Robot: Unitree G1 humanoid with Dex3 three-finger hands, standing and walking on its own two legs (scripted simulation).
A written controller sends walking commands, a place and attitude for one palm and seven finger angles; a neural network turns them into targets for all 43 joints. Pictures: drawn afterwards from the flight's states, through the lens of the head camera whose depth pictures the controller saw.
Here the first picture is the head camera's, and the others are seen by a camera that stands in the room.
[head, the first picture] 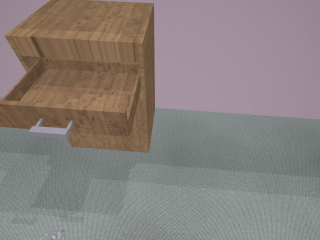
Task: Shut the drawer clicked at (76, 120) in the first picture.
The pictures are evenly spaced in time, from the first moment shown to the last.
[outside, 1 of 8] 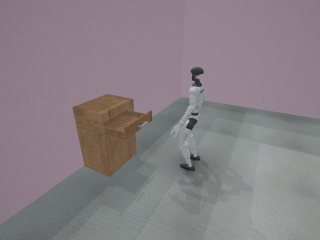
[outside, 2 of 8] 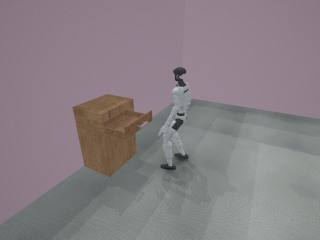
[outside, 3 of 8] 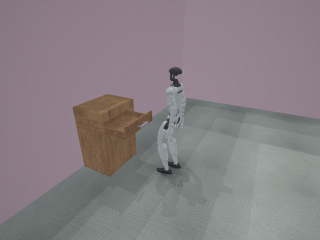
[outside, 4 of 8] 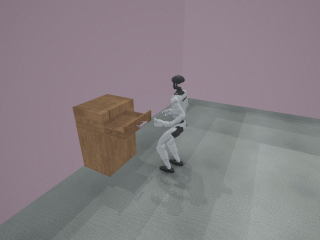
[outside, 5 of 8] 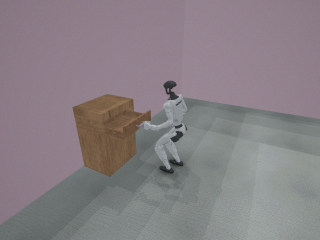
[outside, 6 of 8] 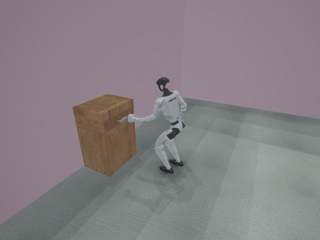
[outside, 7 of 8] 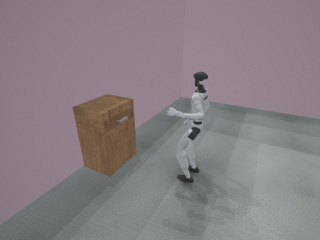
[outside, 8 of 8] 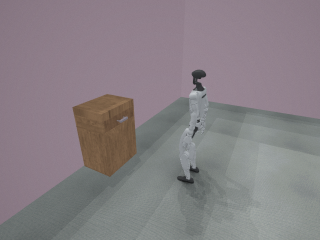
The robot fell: no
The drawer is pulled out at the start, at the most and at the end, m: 0.30 0.30 0.00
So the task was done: yes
